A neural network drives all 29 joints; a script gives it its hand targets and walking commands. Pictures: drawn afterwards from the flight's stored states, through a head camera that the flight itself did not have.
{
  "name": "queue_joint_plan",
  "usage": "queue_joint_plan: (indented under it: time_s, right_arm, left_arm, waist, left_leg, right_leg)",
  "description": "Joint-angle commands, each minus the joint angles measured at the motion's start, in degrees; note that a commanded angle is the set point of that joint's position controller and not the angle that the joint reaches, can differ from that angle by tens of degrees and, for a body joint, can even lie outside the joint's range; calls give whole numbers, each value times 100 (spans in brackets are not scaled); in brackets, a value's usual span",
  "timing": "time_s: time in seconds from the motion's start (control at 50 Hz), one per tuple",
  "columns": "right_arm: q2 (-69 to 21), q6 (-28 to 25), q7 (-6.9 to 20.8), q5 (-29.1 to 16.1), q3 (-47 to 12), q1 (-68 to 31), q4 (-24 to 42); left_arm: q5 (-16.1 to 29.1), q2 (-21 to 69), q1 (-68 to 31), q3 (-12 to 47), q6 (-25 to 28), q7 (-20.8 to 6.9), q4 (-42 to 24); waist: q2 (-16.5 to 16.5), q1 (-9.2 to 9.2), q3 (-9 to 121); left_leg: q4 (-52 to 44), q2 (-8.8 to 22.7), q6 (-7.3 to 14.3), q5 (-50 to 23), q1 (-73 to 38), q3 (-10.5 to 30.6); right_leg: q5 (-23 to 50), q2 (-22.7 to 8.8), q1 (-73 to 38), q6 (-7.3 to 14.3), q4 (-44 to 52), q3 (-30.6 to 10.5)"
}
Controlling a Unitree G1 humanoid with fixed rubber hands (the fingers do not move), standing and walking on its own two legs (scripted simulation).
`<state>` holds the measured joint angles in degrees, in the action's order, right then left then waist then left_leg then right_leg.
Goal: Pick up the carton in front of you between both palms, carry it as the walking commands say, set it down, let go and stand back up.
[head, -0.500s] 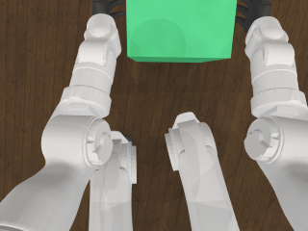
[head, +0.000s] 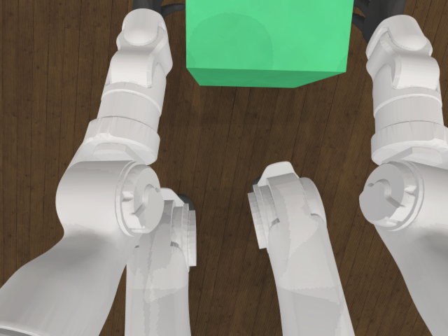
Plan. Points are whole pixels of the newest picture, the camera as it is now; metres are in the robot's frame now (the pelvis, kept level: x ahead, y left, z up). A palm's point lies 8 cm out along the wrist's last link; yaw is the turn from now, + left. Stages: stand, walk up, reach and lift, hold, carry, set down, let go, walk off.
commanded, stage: set down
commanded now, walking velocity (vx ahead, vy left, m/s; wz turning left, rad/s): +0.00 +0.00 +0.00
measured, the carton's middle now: (257, 18) +0.55 -0.14 -0.26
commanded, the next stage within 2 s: let go in 1.50 s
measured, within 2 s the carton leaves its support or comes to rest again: neither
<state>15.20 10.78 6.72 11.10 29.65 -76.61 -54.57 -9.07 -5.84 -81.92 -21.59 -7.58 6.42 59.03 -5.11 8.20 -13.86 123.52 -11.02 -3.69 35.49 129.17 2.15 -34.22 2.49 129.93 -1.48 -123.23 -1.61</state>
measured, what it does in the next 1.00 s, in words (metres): rises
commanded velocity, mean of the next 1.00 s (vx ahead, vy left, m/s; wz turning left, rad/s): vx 0.00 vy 0.00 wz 0.00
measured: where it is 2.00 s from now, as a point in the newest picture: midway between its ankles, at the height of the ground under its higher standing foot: (225, 239)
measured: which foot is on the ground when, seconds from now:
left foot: down 0.00-1.00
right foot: down 0.00-1.00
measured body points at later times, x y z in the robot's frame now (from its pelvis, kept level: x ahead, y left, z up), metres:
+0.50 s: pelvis -0.01 +0.00 -0.02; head +0.36 -0.06 +0.23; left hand +0.56 +0.05 -0.20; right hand +0.47 -0.33 -0.20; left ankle +0.10 +0.11 -0.35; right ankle +0.10 -0.12 -0.35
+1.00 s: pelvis +0.00 +0.00 +0.09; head +0.32 -0.07 +0.39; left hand +0.57 +0.04 -0.03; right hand +0.48 -0.33 -0.03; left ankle +0.10 +0.11 -0.35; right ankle +0.10 -0.12 -0.35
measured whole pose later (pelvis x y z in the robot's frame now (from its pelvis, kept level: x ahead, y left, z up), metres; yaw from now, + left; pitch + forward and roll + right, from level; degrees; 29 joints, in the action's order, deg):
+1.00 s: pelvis +0.00 +0.00 +0.09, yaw -2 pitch +44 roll +4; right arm 21.4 8.6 1.4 -4.7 16.7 -69.2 -53.2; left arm 1.3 -12.3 -73.2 -12.5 -10.6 8.8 52.5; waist -2.7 6.6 -2.7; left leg 105.7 -5.3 -2.3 33.1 117.0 0.4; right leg -28.6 2.8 120.7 0.7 -105.4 -1.9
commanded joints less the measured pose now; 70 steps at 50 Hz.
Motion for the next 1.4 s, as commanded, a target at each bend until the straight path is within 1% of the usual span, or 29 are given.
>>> queue_joint_plan:
  time_s: [0.0, 0.06, 0.1, 0.12, 0.16, 0.18, 0.2, 0.24, 0.26, 0.28, 0.3, 0.34, 0.38, 0.44, 0.5, 0.6, 0.68, 0.72, 0.78, 0.82, 0.86, 0.94, 1.0, 1.08, 1.12, 1.18, 1.26, 1.32, 1.38]
  right_arm:
    - [-2818, 104, 868, -101, -1218, -1661, -647]
    - [-2517, 44, 801, -109, -1109, -1584, -723]
    - [-1887, -47, 663, -99, -940, -1383, -794]
    - [-1291, -128, 523, -87, -774, -1174, -865]
    - [592, -412, 53, -162, -323, -541, -992]
    - [1360, -584, -202, -373, -278, -540, -909]
    - [1595, -730, -385, -672, -425, -758, -837]
    - [1843, -1012, -607, -1181, -694, -1169, -648]
    - [1816, -1108, -631, -1385, -844, -1332, -561]
    - [1784, -1160, -632, -1561, -970, -1423, -535]
    - [1814, -1196, -625, -1736, -1080, -1524, -460]
    - [1982, -1200, -605, -1995, -1288, -1589, -388]
    - [2097, -1140, -591, -2167, -1427, -1545, -384]
    - [2205, -1033, -594, -2303, -1489, -1509, -96]
    - [2144, -857, -620, -2237, -1500, -1180, 10]
    - [1999, -511, -747, -2076, -1510, -1147, 837]
    - [1596, -234, -722, -2006, -1553, -1069, 684]
    - [1413, -242, -687, -1929, -1537, -1022, 606]
    - [1286, -306, -629, -1808, -1494, -932, 602]
    - [1295, -328, -586, -1726, -1417, -773, 575]
    - [1349, -328, -551, -1629, -1300, -543, 560]
    - [1535, -302, -501, -1502, -1063, -208, 837]
    - [1695, -244, -455, -1539, -971, -88, 1229]
    - [1799, -106, -349, -1676, -942, 48, 1555]
    - [1772, -57, -287, -1714, -966, 86, 1597]
    - [1608, -36, -187, -1701, -1030, 207, 1413]
    - [1448, -113, -103, -1507, -952, 354, 1059]
    - [1450, -214, -96, -1316, -820, 314, 1040]
    - [1474, -287, -88, -1200, -746, 344, 1105]
  left_arm:
    - [5, 3127, -1352, 1107, -222, -910, 638]
    - [37, 2796, -1341, 1087, -187, -861, 643]
    - [65, 2146, -1240, 1030, -127, -733, 575]
    - [80, 1528, -1112, 972, -71, -601, 502]
    - [216, -295, -682, 889, 75, -179, 324]
    - [419, -1036, -640, 903, 159, 24, 256]
    - [714, -1222, -815, 1083, 229, 135, 244]
    - [1182, -1287, -1146, 1344, 338, 199, 71]
    - [1418, -1199, -1274, 1575, 372, 178, -75]
    - [1654, -1078, -1453, 1845, 405, 165, -367]
    - [1847, -993, -1632, 2060, 430, 169, -660]
    - [2033, -1013, -1798, 2187, 436, 212, -1047]
    - [2087, -1214, -1735, 2120, 357, 254, -1122]
    - [2051, -1400, -1580, 1991, 231, 341, -1275]
    - [1868, -1406, -1112, 1812, 55, 399, -1133]
    - [1550, -1377, -1095, 1351, -208, 509, -1761]
    - [1297, -1390, -994, 1027, -370, 431, -1409]
    - [1165, -1356, -877, 881, -339, 360, -1187]
    - [1042, -1308, -635, 744, -240, 280, -920]
    - [1017, -1228, -512, 754, -188, 250, -908]
    - [1010, -1137, -397, 813, -176, 232, -983]
    - [1046, -994, -267, 991, -236, 239, -1439]
    - [1111, -903, -262, 1143, -337, 282, -2003]
    - [1106, -870, -75, 1155, -532, 333, -2380]
    - [1058, -864, 46, 1109, -593, 338, -2453]
    - [987, -815, 252, 1037, -609, 308, -2412]
    - [871, -705, 523, 916, -530, 207, -2138]
    - [786, -661, 622, 814, -447, 152, -2006]
    - [748, -663, 695, 775, -381, 135, -2027]
  waist:
    - [-248, 276, 3935]
    - [-208, 300, 3883]
    - [-183, 319, 3906]
    - [-163, 330, 3935]
    - [-76, 376, 4063]
    - [-11, 373, 4268]
    - [38, 383, 4498]
    - [129, 401, 4784]
    - [109, 502, 4968]
    - [52, 622, 5220]
    - [-50, 670, 5510]
    - [-156, 674, 5947]
    - [-128, 607, 6235]
    - [15, 448, 6799]
    - [249, 439, 7082]
    - [575, 279, 7650]
    - [630, 118, 6693]
    - [672, 19, 6303]
    - [729, -68, 6301]
    - [708, -24, 6514]
    - [648, 77, 6790]
    - [429, 261, 7406]
    - [188, 310, 7909]
    - [66, 216, 8222]
    - [104, 133, 8175]
    - [217, 42, 7868]
    - [409, 9, 7238]
    - [469, -13, 7094]
    - [476, -53, 7281]
  left_leg:
    - [-832, -89, 293, -954, -1804, -404]
    - [-800, -57, 260, -901, -1877, -403]
    - [-773, -11, 198, -883, -1976, -424]
    - [-761, 32, 151, -880, -2050, -451]
    - [-759, 182, 62, -908, -2303, -535]
    - [-727, 253, 39, -969, -2378, -542]
    - [-668, 292, 41, -1053, -2348, -496]
    - [-502, 331, 63, -1381, -2295, -387]
    - [-398, 356, 57, -1643, -2357, -329]
    - [-316, 380, 55, -1860, -2550, -285]
    - [-257, 402, 59, -2035, -2832, -277]
    - [-207, 432, 56, -2213, -3192, -303]
    - [-260, 449, 34, -2054, -3292, -384]
    - [-337, 435, 32, -1794, -3334, -561]
    - [-538, 405, 90, -1359, -3280, -685]
    - [-1056, 318, 192, -832, -3066, -873]
    - [-1536, 336, 272, -292, -2626, -870]
    - [-1721, 356, 276, -255, -2446, -822]
    - [-1975, 355, 270, -521, -2406, -777]
    - [-2178, 338, 248, -704, -2572, -758]
    - [-2379, 317, 218, -903, -2842, -741]
    - [-2752, 278, 139, -1245, -3534, -712]
    - [-3032, 271, 72, -1528, -4208, -690]
    - [-3470, 303, 32, -1858, -4872, -655]
    - [-3721, 322, 31, -1923, -4982, -636]
    - [-4119, 350, 34, -1918, -4951, -600]
    - [-4633, 393, 41, -1775, -4799, -542]
    - [-4991, 420, 43, -1769, -4986, -498]
    - [-5348, 444, 37, -1957, -5414, -450]
  right_leg:
    - [1534, 153, -1937, 231, 1099, 155]
    - [1494, 115, -2014, 204, 1066, 170]
    - [1491, 66, -2119, 157, 1033, 199]
    - [1490, 25, -2202, 122, 1010, 218]
    - [1515, -79, -2436, 46, 978, 270]
    - [1618, -124, -2556, 34, 948, 290]
    - [1786, -139, -2698, 44, 920, 265]
    - [2316, -179, -2926, 68, 814, 159]
    - [2624, -199, -2966, 67, 730, 129]
    - [2815, -212, -3009, 57, 664, 124]
    - [2934, -222, -3071, 57, 618, 121]
    - [3122, -253, -3288, 71, 564, 113]
    - [3151, -275, -3656, 83, 620, 121]
    - [3164, -253, -4376, 57, 735, 135]
    - [2994, -206, -4909, 11, 1011, 194]
    - [2649, -94, -5673, -19, 1574, 247]
    - [1792, -38, -5102, -21, 2100, 251]
    - [1610, -40, -4829, -34, 2296, 216]
    - [1918, -25, -4881, -54, 2453, 177]
    - [2193, 4, -5005, -76, 2566, 215]
    - [2460, 34, -5120, -91, 2706, 281]
    - [2906, 74, -5350, -80, 3013, 409]
    - [3181, 103, -5550, -50, 3275, 485]
    - [3439, 136, -5886, -33, 3694, 535]
    - [3513, 138, -6093, -36, 3920, 515]
    - [3570, 133, -6349, -53, 4260, 459]
    - [3497, 113, -6530, -79, 4736, 383]
    - [3450, 104, -6719, -79, 5098, 340]
    - [3622, 97, -7136, -71, 5429, 309]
